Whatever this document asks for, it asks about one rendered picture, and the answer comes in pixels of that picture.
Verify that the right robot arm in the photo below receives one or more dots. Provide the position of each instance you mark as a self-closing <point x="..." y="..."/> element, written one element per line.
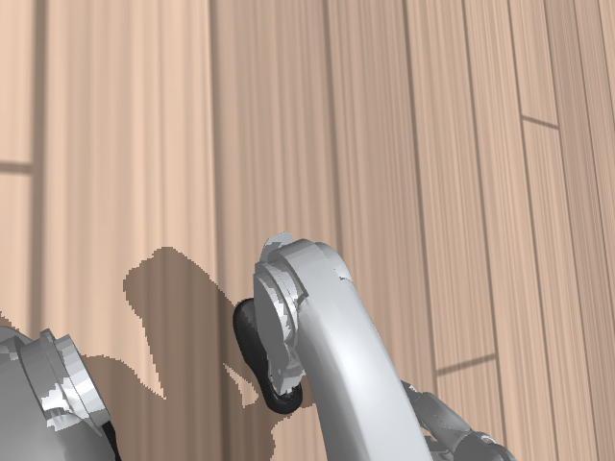
<point x="479" y="446"/>

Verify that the right robot hand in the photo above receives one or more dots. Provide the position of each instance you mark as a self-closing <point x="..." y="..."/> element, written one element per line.
<point x="444" y="425"/>

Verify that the left robot foot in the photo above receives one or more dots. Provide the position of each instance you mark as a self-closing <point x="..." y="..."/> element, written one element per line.
<point x="110" y="433"/>

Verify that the right robot foot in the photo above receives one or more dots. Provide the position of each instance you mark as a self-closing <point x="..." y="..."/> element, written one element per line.
<point x="254" y="354"/>

